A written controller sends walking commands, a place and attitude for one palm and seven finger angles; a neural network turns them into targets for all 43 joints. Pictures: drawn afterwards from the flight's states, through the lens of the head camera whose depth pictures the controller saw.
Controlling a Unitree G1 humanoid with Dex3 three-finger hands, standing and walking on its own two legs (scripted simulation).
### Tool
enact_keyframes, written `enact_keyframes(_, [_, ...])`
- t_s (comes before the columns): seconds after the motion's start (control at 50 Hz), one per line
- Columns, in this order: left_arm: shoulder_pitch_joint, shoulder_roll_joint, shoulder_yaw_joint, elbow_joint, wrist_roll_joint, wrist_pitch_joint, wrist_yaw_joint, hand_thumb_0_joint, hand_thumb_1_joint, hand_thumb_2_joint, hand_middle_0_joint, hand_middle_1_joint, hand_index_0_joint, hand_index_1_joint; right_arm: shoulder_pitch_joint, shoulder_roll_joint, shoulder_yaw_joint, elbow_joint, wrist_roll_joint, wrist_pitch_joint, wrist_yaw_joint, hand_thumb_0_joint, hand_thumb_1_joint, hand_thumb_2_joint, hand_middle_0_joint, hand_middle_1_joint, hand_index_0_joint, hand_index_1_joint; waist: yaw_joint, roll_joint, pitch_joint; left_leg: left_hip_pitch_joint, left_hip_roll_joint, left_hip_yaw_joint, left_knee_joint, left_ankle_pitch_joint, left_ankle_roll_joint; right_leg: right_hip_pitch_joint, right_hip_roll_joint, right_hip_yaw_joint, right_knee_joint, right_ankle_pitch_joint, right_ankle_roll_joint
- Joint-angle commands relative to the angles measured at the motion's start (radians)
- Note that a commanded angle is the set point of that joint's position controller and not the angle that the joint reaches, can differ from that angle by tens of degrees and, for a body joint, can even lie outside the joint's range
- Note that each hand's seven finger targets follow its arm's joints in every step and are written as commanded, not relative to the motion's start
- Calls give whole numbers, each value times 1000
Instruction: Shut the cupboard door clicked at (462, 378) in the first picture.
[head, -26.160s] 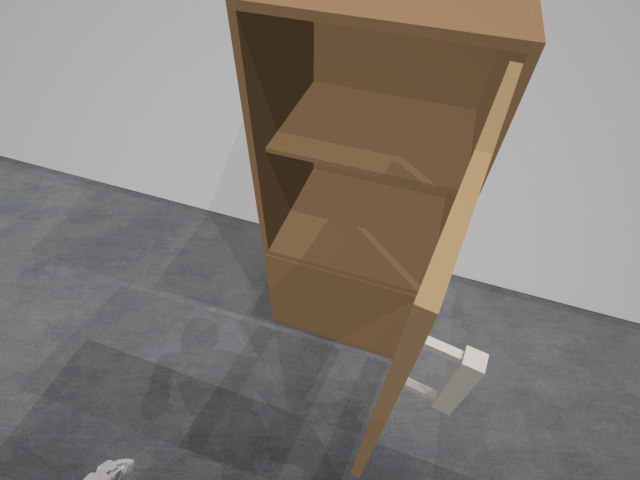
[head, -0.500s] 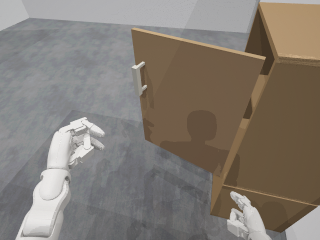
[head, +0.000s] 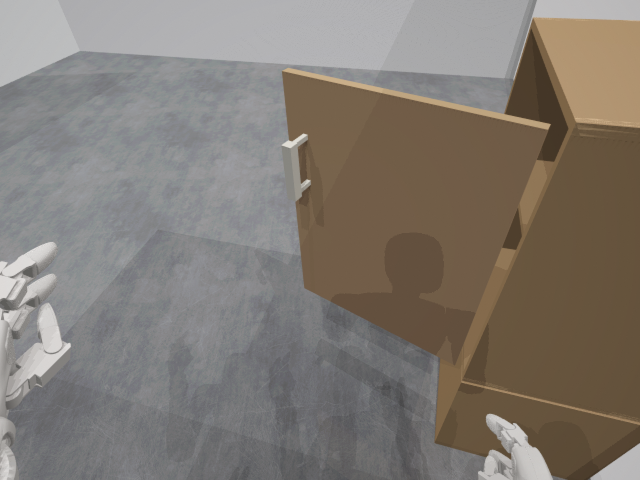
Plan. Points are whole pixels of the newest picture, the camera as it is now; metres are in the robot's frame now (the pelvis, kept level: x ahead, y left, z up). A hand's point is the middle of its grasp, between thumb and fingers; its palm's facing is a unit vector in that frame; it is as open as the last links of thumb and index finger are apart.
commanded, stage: draw the hand back to the body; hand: left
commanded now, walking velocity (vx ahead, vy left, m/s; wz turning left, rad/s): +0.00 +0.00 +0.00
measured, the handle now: (298, 167) +0.65 +0.13 +0.07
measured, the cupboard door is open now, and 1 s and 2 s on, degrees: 72 72 72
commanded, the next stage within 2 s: step back with the hand held close in 0.26 s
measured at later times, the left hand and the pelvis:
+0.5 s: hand (95, 341) +0.19 +0.25 +0.16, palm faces +0.41 -0.79 -0.44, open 7.4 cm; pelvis +0.00 -0.02 +0.00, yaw -1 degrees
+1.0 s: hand (65, 369) +0.16 +0.26 +0.15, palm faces +0.38 -0.79 -0.48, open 7.4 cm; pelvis -0.04 +0.00 -0.02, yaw -2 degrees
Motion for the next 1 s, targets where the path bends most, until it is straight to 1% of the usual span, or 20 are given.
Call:
enact_keyframes(0.0, [-173, 132, 37, -176, 11, -70, 18, 0, 900, 900, -200, -300, -200, -300, -136, -109, -34, -157, 0, -76, -10, 0, -900, -900, 200, 300, 200, 300, -32, -28, 14, -43, 138, -171, -135, -16, -94, -65, -14, 43, -29, 46, -3])
enact_keyframes(0.1, [-151, 182, 86, -243, 11, -83, 26, 0, 900, 900, -200, -300, -200, -300, -146, -97, -31, -162, -6, -91, -13, 0, -900, -900, 200, 300, 200, 300, -7, -11, -84, -30, 119, -135, -111, 60, -88, 11, -15, 49, -25, 77, -12])
enact_keyframes(0.12, [-137, 209, 110, -233, 9, -80, 28, 0, 900, 900, -200, -300, -200, -300, -146, -99, -30, -156, -8, -93, -15, 0, -900, -900, 200, 300, 200, 300, -1, -4, -79, -42, 116, -130, -109, 60, -88, 19, -14, 53, -33, 76, -14])
enact_keyframes(0.16, [-137, 194, 103, -240, 8, -81, 27, 0, 900, 900, -200, -300, -200, -300, -149, -88, -22, -158, -8, -94, -13, 0, -900, -900, 200, 300, 200, 300, -4, 43, -49, -52, 114, -128, -113, 68, -96, 13, -15, 51, -32, 79, -17])
enact_keyframes(0.2, [-136, 185, 100, -220, 6, -75, 26, 0, 900, 900, -200, -300, -200, -300, -151, -84, -19, -156, -6, -93, -13, 0, -900, -900, 200, 300, 200, 300, -7, 43, -11, -62, 114, -124, -114, 60, -95, -5, -12, 52, -40, 73, -18])
enact_keyframes(0.28, [-121, 164, 89, -177, 1, -70, 20, 0, 900, 900, -200, -300, -200, -300, -149, -86, -22, -159, -6, -88, -13, 0, -900, -900, 200, 300, 200, 300, -10, -6, 18, -66, 112, -110, -113, 62, -87, -22, -11, 52, -53, 61, -16])
enact_keyframes(0.36, [-105, 163, 86, -180, -1, -74, 15, 0, 900, 900, -200, -300, -200, -300, -147, -90, -28, -163, -6, -88, -10, 0, -900, -900, 200, 300, 200, 300, -9, -23, -14, -46, 111, -102, -107, 79, -81, -16, -14, 53, -54, 66, -12])
enact_keyframes(0.38, [-204, 283, 206, -259, 0, -119, 20, 0, 900, 900, -200, -300, -200, -300, -146, -123, -42, -207, -2, -69, -13, 0, -900, -900, 200, 300, 200, 300, -40, -9, -12, -158, 135, -123, -79, -24, -39, -38, -67, 146, -62, 68, -9])
enact_keyframes(0.4, [-95, 216, 159, -174, -9, -132, 16, 0, 900, 900, -200, -300, -200, -300, -135, -106, -40, -187, -5, -57, -20, 0, -900, -900, 200, 300, 200, 300, -42, -34, -36, -131, 126, -122, -46, -9, -36, -82, -102, 163, -72, 50, -18])
enact_keyframes(0.42, [-78, 230, 169, -182, -9, -140, 18, 0, 900, 900, -200, -300, -200, -300, -143, -106, -41, -189, -10, -50, -19, 0, -900, -900, 200, 300, 200, 300, -37, -36, -39, -122, 123, -121, -37, 26, -40, -89, -113, 163, -75, 81, -21])
enact_keyframes(0.44, [-45, 189, 129, -167, -8, -145, 14, 0, 900, 900, -200, -300, -200, -300, -143, -102, -40, -190, -9, -41, -18, 0, -900, -900, 200, 300, 200, 300, -47, -39, -58, -117, 127, -117, -22, 43, -43, -108, -122, 172, -66, 79, -23])
enact_keyframes(0.48, [-17, 189, 129, -155, -9, -158, 18, 0, 900, 900, -200, -300, -200, -300, -131, -105, -47, -186, -10, -27, -20, 0, -900, -900, 200, 300, 200, 300, -48, -63, -104, -127, 132, -112, -1, 76, -44, -106, -132, 169, -34, 111, -22])
enact_keyframes(0.58, [5, 225, 156, -187, -6, -170, 30, 0, 900, 900, -200, -300, -200, -300, -127, -112, -64, -196, -7, 1, -32, 0, -900, -900, 200, 300, 200, 300, -51, -90, -189, -145, 150, -107, 41, 246, -44, -66, -134, 148, 80, 330, -12])
enact_keyframes(0.62, [7, 260, 185, -207, -5, -168, 35, 0, 900, 900, -200, -300, -200, -300, -131, -117, -69, -203, -7, 10, -37, 0, -900, -900, 200, 300, 200, 300, -49, -89, -195, -164, 154, -109, 56, 288, -45, -63, -136, 147, 107, 387, -8])
enact_keyframes(0.7, [28, 259, 187, -238, -2, -169, 42, 0, 900, 900, -200, -300, -200, -300, -123, -113, -70, -219, -4, 30, -45, 0, -900, -900, 200, 300, 200, 300, -55, -100, -214, -185, 170, -118, 77, 349, -43, -61, -130, 155, 160, 433, -8])
enact_keyframes(0.72, [34, 286, 215, -254, 0, -171, 45, 0, 900, 900, -200, -300, -200, -300, -123, -121, -76, -219, -7, 31, -46, 0, -900, -900, 200, 300, 200, 300, -51, -77, -222, -198, 175, -120, 77, 346, -43, -54, -129, 156, 165, 433, -6])
enact_keyframes(0.74, [48, 261, 195, -252, 0, -171, 44, 0, 900, 900, -200, -300, -200, -300, -122, -111, -71, -224, -6, 35, -47, 0, -900, -900, 200, 300, 200, 300, -55, -81, -218, -213, 179, -126, 77, 340, -42, -52, -128, 160, 174, 423, -8])
enact_keyframes(0.86, [41, 258, 201, -283, 12, -186, 49, 0, 900, 900, -200, -300, -200, -300, -115, -125, -68, -237, -14, 31, -48, 0, -900, -900, 200, 300, 200, 300, -55, -13, -150, -388, 218, -186, -4, 107, -19, -34, -76, 155, 198, 200, 2])
enact_keyframes(0.92, [29, 274, 231, -272, 23, -198, 52, 0, 900, 900, -200, -300, -200, -300, -109, -135, -70, -237, -22, 19, -52, 0, -900, -900, 200, 300, 200, 300, -52, 17, -116, -516, 237, -217, -62, -84, -1, 21, -49, 144, 227, 129, 11])
enact_keyframes(0.98, [-3, 242, 212, -266, 36, -215, 50, 0, 900, 900, -200, -300, -200, -300, -94, -134, -68, -243, -20, 5, -51, 0, -900, -900, 200, 300, 200, 300, -61, 14, -88, -633, 253, -244, -110, -307, 15, 67, -32, 139, 271, 78, 14])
